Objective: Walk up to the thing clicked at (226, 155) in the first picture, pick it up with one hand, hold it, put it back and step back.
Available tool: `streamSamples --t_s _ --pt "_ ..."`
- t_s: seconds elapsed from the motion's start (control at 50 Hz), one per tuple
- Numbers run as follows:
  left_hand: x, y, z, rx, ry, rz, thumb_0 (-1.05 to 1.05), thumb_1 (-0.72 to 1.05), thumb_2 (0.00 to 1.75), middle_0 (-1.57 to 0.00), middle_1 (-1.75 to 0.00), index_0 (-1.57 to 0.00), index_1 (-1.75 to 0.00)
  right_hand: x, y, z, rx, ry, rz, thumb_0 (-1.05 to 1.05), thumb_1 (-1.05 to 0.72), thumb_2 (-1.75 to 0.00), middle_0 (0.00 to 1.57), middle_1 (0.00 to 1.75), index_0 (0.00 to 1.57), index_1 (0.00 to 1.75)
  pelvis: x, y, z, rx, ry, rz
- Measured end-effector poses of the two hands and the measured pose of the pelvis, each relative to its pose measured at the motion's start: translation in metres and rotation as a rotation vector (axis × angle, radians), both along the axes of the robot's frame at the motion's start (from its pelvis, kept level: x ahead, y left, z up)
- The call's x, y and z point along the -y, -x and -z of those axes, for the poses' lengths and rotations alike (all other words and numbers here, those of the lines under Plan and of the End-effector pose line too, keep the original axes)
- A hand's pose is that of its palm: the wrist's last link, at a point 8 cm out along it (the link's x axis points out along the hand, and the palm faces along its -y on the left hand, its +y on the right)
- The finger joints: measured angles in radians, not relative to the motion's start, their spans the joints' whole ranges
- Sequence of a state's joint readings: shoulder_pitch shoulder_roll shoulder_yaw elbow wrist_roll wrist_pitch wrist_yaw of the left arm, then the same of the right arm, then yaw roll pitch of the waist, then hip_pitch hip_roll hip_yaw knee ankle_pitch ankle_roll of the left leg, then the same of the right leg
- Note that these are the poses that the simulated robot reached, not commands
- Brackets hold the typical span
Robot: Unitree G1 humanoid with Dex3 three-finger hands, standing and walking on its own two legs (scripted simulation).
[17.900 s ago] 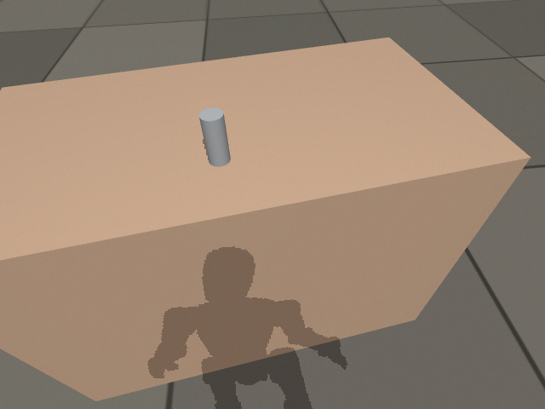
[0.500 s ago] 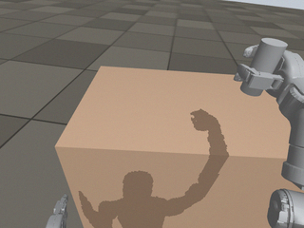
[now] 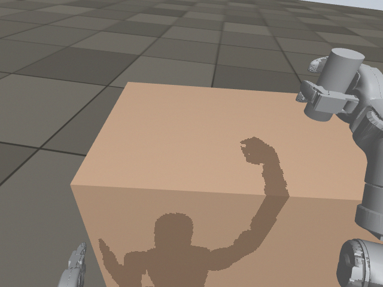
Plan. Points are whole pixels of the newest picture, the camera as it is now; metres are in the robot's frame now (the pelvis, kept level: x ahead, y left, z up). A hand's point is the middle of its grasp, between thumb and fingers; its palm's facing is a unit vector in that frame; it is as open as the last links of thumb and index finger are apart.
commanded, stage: hold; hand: right
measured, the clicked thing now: (330, 86) +0.34 -0.19 +0.33
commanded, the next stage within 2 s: crouch in 0.42 s
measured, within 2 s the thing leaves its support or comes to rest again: neither
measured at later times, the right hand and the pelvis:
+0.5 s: hand (319, 88) +0.35 -0.18 +0.32, palm faces +0.15 +0.99 +0.01, open 6.0 cm; pelvis +0.01 +0.00 +0.00, yaw +0 degrees
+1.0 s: hand (301, 107) +0.41 -0.20 +0.25, palm faces +0.21 +0.98 +0.02, open 6.0 cm; pelvis +0.00 +0.00 +0.00, yaw +1 degrees
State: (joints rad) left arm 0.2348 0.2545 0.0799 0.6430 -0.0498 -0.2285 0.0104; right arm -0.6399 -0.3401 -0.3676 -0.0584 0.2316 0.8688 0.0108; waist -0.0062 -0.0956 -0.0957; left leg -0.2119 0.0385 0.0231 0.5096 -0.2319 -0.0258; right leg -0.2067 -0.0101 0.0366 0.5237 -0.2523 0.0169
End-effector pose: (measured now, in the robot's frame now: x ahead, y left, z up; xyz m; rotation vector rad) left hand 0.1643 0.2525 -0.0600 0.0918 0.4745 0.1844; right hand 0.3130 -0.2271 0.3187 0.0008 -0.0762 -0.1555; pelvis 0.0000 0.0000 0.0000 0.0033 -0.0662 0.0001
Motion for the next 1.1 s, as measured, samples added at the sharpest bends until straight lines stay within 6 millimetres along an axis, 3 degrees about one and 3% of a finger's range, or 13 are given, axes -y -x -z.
streamSamples --t_s 0.36,0.66,0.88,1.1 --pt "0.001 -0.008 0.001 -0.009 0.007 0.002 -0.01 -0.54 0.05 -0.05 -0.06 -0.05 -0.07 0.0 -0.004 -0.003 -0.005 0.001 -0.007 -0.01 -0.07 -1.15 0.96 1.15 0.97 1.13 0.0 -0.006 0.0 -0.004 0.0 0.002" --pt "0.001 -0.002 0.005 -0.039 0.002 0.008 -0.01 -0.54 0.05 -0.05 -0.05 -0.05 -0.06 0.001 -0.009 0.003 -0.005 0.0 -0.006 -0.01 -0.07 -1.15 0.96 1.15 0.97 1.13 0.001 -0.006 0.0 -0.006 0.0 0.0" --pt "0.004 0.002 -0.002 -0.003 -0.016 0.008 -0.01 -0.53 0.05 -0.05 -0.05 -0.05 -0.05 0.011 -0.039 0.04 -0.114 -0.04 0.038 -0.01 -0.07 -1.15 0.97 1.15 0.97 1.12 -0.002 -0.002 0.001 -0.017 0.002 -0.001" --pt "-0.013 0.036 0.013 -0.113 -0.065 -0.062 -0.01 -0.54 0.06 -0.05 -0.05 -0.05 -0.05 0.02 -0.082 0.081 -0.131 -0.037 0.061 -0.01 -0.07 -1.16 0.97 1.15 0.97 1.11 -0.001 0.002 0.003 -0.063 0.001 -0.026"
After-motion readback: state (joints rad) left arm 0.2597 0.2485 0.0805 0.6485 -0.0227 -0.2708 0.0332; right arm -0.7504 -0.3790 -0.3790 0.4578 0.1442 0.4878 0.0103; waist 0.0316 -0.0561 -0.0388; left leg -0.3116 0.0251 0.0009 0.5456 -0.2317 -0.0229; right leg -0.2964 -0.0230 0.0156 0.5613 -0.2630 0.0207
